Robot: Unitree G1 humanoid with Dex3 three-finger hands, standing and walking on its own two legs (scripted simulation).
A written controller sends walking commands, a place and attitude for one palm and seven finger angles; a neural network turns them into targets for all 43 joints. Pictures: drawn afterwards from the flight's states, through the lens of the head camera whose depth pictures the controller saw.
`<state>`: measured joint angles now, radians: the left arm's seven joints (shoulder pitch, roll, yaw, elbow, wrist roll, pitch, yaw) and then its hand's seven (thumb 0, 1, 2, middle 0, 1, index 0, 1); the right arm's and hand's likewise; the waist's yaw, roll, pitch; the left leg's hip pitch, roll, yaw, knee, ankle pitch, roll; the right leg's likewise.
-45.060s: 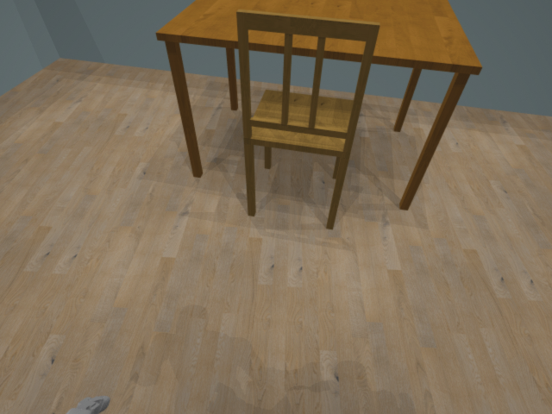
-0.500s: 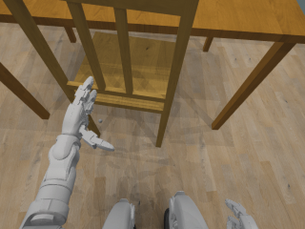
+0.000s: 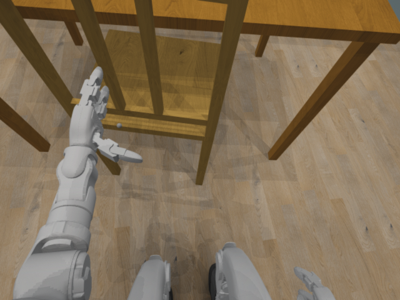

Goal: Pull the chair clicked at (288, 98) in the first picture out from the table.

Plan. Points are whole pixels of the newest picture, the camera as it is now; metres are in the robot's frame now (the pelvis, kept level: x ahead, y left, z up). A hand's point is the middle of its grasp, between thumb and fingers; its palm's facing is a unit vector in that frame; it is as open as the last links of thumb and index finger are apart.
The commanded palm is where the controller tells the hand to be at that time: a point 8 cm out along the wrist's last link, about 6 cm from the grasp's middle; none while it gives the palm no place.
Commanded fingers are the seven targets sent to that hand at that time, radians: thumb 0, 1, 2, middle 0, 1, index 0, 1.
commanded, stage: push the fingers through the gap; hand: left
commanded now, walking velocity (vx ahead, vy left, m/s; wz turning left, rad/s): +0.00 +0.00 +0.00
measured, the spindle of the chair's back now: (103, 60) +0.59 +0.18 +0.06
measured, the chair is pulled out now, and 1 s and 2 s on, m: -0.09 -0.09 -0.09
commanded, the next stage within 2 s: hook a spindle and tug to test in 0.46 s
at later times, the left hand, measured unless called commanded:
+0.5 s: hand (123, 121) +0.45 +0.14 +0.03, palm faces -0.08 -1.00 -0.05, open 16.9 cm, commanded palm +0.43 +0.18 +0.02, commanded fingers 0.00 -0.50 0.30 -0.06 -0.08 -0.06 -0.08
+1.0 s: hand (132, 124) +0.45 +0.12 +0.03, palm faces -0.08 -0.99 -0.06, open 14.3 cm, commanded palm +0.43 +0.17 +0.02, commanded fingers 0.00 -0.05 0.49 -0.46 -1.34 -0.46 -1.34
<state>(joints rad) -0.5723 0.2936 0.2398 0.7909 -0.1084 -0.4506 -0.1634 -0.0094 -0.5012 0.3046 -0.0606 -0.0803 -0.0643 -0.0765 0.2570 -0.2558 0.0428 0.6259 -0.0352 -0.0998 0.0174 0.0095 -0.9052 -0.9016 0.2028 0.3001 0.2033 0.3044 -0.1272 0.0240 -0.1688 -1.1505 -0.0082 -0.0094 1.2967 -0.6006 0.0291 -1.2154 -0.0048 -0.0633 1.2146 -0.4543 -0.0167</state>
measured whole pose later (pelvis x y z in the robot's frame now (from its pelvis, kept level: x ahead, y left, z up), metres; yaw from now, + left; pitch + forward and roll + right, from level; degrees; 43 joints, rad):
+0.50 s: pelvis +0.00 +0.01 +0.00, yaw -1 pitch +26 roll -2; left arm -0.58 0.28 0.22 0.82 -0.09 -0.47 -0.14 -0.01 -0.50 0.30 -0.06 -0.08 -0.06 -0.08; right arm 0.29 -0.25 0.03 0.63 -0.04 -0.06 0.05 0.01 -0.91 -0.90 0.20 0.30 0.20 0.30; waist -0.13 0.03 -0.18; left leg -1.14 -0.01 0.00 1.28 -0.60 0.03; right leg -1.20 0.00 -0.06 1.19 -0.45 -0.01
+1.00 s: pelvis +0.00 +0.00 +0.00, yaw +0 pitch +26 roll -1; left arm -0.58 0.26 0.20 0.82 -0.09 -0.47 -0.12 -0.01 -0.43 0.34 -0.30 -0.82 -0.30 -0.82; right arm 0.27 -0.25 0.03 0.62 -0.04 -0.05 0.04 0.01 -0.91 -0.90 0.20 0.30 0.20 0.30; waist -0.12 0.03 -0.17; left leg -1.14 -0.01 0.00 1.28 -0.59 0.02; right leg -1.21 0.00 -0.05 1.21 -0.45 -0.02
